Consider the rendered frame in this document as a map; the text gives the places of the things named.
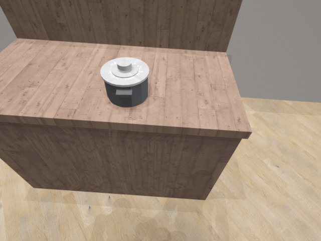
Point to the lid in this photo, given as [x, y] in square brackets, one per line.
[136, 75]

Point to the pot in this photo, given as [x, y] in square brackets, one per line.
[127, 96]

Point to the knob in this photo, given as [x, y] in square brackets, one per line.
[124, 64]

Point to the table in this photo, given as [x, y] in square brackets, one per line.
[58, 128]

